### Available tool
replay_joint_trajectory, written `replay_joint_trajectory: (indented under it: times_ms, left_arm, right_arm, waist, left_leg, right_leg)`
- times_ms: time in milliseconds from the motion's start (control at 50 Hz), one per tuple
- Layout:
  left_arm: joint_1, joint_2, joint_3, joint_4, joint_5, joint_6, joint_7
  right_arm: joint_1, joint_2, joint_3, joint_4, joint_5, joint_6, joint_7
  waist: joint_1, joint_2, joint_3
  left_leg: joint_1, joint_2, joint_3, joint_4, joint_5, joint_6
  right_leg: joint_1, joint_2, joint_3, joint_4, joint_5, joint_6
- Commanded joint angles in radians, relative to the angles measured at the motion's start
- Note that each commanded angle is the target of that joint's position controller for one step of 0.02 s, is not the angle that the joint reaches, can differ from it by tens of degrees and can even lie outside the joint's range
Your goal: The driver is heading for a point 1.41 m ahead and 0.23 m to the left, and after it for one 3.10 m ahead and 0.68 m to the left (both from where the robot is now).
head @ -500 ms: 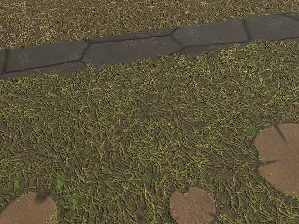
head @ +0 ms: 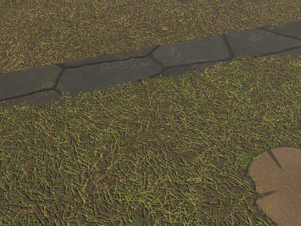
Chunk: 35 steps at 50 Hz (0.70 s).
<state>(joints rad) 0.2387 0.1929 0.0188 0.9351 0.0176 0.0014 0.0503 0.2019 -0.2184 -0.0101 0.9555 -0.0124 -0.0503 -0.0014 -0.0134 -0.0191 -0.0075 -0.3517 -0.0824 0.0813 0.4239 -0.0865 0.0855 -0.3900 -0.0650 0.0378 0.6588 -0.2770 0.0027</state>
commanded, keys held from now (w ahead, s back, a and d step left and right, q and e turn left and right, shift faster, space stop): shift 0.36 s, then w+shift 0.64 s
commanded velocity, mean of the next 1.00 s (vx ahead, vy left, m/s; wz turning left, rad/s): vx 0.43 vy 0.00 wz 0.00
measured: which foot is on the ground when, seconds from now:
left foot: down 0.00-0.50, up 0.52-0.74, down 0.76-1.00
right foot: up 0.00-0.00, down 0.02-0.76, up 0.78-1.00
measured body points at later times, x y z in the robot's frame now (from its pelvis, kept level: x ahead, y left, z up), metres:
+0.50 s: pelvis +0.08 -0.02 +0.01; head +0.08 -0.02 +0.46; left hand +0.07 +0.22 -0.15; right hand +0.11 -0.27 -0.14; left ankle +0.09 +0.08 -0.72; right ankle +0.04 -0.13 -0.73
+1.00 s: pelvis +0.34 +0.08 +0.01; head +0.34 +0.09 +0.46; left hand +0.53 +0.31 -0.09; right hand +0.26 -0.15 -0.14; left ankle +0.23 +0.16 -0.73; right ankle +0.49 -0.08 -0.63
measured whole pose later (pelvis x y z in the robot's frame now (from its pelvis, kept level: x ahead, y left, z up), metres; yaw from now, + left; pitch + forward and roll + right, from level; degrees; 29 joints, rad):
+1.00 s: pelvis +0.34 +0.08 +0.01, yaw +1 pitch +2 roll +1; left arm 0.11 0.24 0.04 0.79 -0.02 -0.11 -0.01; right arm 0.49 -0.18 -0.01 1.07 -0.01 -0.10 0.03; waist -0.07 -0.04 -0.06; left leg -0.01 -0.05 0.08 0.32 -0.35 0.05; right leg -0.87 -0.15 0.00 1.13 -0.01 -0.07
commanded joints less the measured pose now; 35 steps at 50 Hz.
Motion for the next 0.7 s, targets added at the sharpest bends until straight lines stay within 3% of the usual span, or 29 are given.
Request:
replay_joint_trajectory:
  times_ms: [20, 40, 60, 100, 140, 220, 360, 380, 400, 420, 440, 460, 480, 520, 560, 620, 660, 700]
  left_arm:
    - [0.161, 0.077, 0.020, 0.018, 0.017, 0.007, 0.000]
    - [0.127, 0.149, 0.036, 0.021, 0.006, 0.005, 0.004]
    - [0.107, 0.129, 0.036, 0.033, -0.001, -0.004, 0.002]
    - [0.050, 0.089, 0.029, 0.036, 0.000, -0.028, -0.001]
    - [0.032, 0.073, 0.029, 0.038, -0.006, -0.045, -0.004]
    - [0.094, 0.072, 0.032, 0.065, -0.015, -0.049, -0.001]
    - [0.124, 0.063, 0.028, 0.092, -0.017, -0.044, -0.006]
    - [0.161, 0.072, 0.034, 0.109, -0.024, -0.040, -0.006]
    - [0.171, 0.094, 0.043, 0.108, -0.033, -0.040, -0.008]
    - [0.172, 0.102, 0.047, 0.096, -0.042, -0.048, -0.009]
    - [0.174, 0.104, 0.048, 0.087, -0.051, -0.065, -0.010]
    - [0.174, 0.104, 0.050, 0.081, -0.057, -0.086, -0.013]
    - [0.199, 0.113, 0.057, 0.088, -0.054, -0.101, -0.015]
    - [0.269, 0.167, 0.080, 0.109, -0.052, -0.115, -0.022]
    - [0.283, 0.136, 0.075, 0.095, -0.044, -0.124, -0.026]
    - [0.238, 0.145, 0.075, 0.060, -0.046, -0.116, -0.035]
    - [0.209, 0.163, 0.076, 0.040, -0.048, -0.104, -0.040]
    - [0.171, 0.181, 0.079, 0.023, -0.055, -0.098, -0.044]
  right_arm:
    - [-0.038, -0.086, -0.011, -0.046, 0.020, 0.004, -0.015]
    - [0.029, -0.102, -0.023, -0.032, 0.024, 0.010, -0.020]
    - [0.030, -0.101, -0.025, -0.024, 0.017, 0.015, -0.029]
    - [0.041, -0.074, -0.023, -0.009, 0.003, 0.023, -0.037]
    - [0.056, -0.071, -0.024, 0.011, -0.008, 0.028, -0.037]
    - [0.028, -0.071, -0.024, 0.028, 0.005, 0.024, -0.032]
    - [0.043, -0.056, -0.020, 0.062, 0.013, 0.021, -0.029]
    - [0.079, -0.067, -0.025, 0.082, 0.020, 0.025, -0.030]
    - [0.094, -0.095, -0.036, 0.086, 0.034, 0.025, -0.029]
    - [0.088, -0.111, -0.043, 0.077, 0.044, 0.016, -0.028]
    - [0.067, -0.109, -0.043, 0.058, 0.054, -0.003, -0.025]
    - [0.034, -0.098, -0.043, 0.037, 0.058, -0.026, -0.020]
    - [-0.017, -0.086, -0.043, 0.016, 0.056, -0.047, -0.013]
    - [-0.134, -0.033, -0.032, -0.037, 0.058, -0.073, 0.004]
    - [-0.158, -0.058, -0.035, -0.058, 0.061, -0.085, 0.013]
    - [-0.188, -0.070, -0.034, -0.080, 0.064, -0.096, 0.027]
    - [-0.182, -0.052, -0.028, -0.075, 0.056, -0.094, 0.042]
    - [-0.065, -0.051, -0.033, -0.025, 0.049, -0.083, 0.049]
  waist:
    - [0.065, 0.047, 0.040]
    - [0.002, -0.052, 0.090]
    - [-0.005, -0.122, 0.103]
    - [-0.030, -0.167, 0.081]
    - [-0.033, -0.118, 0.059]
    - [0.007, 0.007, 0.052]
    - [0.015, 0.028, -0.004]
    - [0.018, 0.026, -0.040]
    - [0.015, 0.023, 0.008]
    - [0.019, 0.034, 0.081]
    - [0.025, 0.032, 0.131]
    - [0.034, 0.014, 0.147]
    - [0.054, -0.018, 0.134]
    - [0.090, -0.153, 0.124]
    - [0.093, -0.129, 0.119]
    - [0.073, -0.097, 0.121]
    - [0.055, -0.102, 0.116]
    - [-0.007, -0.097, 0.090]
  left_leg:
    - [-0.189, 0.201, -0.229, -0.194, -0.525, 0.022]
    - [-0.144, 0.127, -0.155, -0.147, -0.459, -0.013]
    - [-0.016, 0.091, -0.099, -0.082, -0.352, -0.033]
    - [0.126, 0.085, -0.078, -0.004, -0.213, -0.039]
    - [0.152, 0.095, -0.083, -0.003, -0.170, -0.034]
    - [0.080, 0.114, -0.108, -0.045, -0.201, -0.012]
    - [0.138, 0.115, -0.102, 0.000, -0.004, -0.009]
    - [0.146, 0.089, -0.078, 0.020, -0.239, 0.005]
    - [0.094, 0.091, -0.094, 0.019, -0.512, 0.025]
    - [0.025, 0.127, -0.154, -0.003, -0.682, 0.049]
    - [-0.033, 0.164, -0.209, -0.022, -0.711, 0.067]
    - [-0.074, 0.180, -0.221, -0.022, -0.619, 0.067]
    - [-0.137, 0.167, -0.185, 0.017, -0.495, 0.049]
    - [-0.326, 0.109, -0.052, 0.212, -0.253, 0.012]
    - [-0.438, 0.152, -0.098, 0.378, -0.304, 0.035]
    - [-0.444, 0.183, -0.091, 0.309, -0.301, 0.033]
    - [-0.262, 0.144, -0.020, 0.222, -0.239, 0.006]
    - [0.062, 0.074, 0.070, 0.171, -0.134, -0.018]
  right_leg:
    - [0.228, -0.019, 0.012, -0.198, 0.021, -0.053]
    - [0.113, -0.044, 0.057, -0.258, -0.140, -0.083]
    - [-0.029, -0.034, 0.069, -0.329, -0.299, -0.087]
    - [-0.100, -0.032, 0.082, -0.401, -0.327, -0.060]
    - [-0.070, -0.024, 0.069, -0.379, -0.255, -0.043]
    - [0.051, 0.009, 0.022, -0.298, -0.078, -0.041]
    - [0.128, 0.020, -0.005, -0.244, 0.126, -0.041]
    - [0.140, 0.042, -0.025, -0.234, -0.084, -0.059]
    - [0.094, 0.038, -0.007, -0.233, -0.324, -0.090]
    - [0.036, 0.008, 0.040, -0.249, -0.484, -0.124]
    - [0.021, -0.036, 0.101, -0.272, -0.519, -0.154]
    - [0.058, -0.071, 0.145, -0.310, -0.460, -0.174]
    - [0.151, -0.107, 0.191, -0.362, -0.406, -0.194]
    - [0.368, -0.269, 0.416, -0.511, -0.430, -0.264]
    - [0.436, -0.332, 0.484, -0.527, -0.390, -0.280]
    - [0.455, -0.275, 0.338, -0.528, -0.274, -0.215]
    - [0.328, -0.212, 0.218, -0.515, -0.220, -0.194]
    - [0.110, -0.148, 0.098, -0.453, -0.160, -0.179]
Keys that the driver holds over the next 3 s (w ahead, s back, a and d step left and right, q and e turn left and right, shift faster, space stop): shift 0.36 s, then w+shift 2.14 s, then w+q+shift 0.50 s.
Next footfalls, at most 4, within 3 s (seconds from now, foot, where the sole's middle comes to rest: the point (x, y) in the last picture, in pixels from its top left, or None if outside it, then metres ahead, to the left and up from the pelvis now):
0.02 right None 0.08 -0.13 -0.77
0.76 left None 0.27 0.17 -0.77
1.22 right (162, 173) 0.78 -0.02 -0.77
1.70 left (117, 108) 1.24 0.23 -0.77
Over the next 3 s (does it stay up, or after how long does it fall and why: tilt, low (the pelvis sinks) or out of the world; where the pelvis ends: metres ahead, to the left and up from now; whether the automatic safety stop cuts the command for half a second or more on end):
stays up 2.23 0.23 0.01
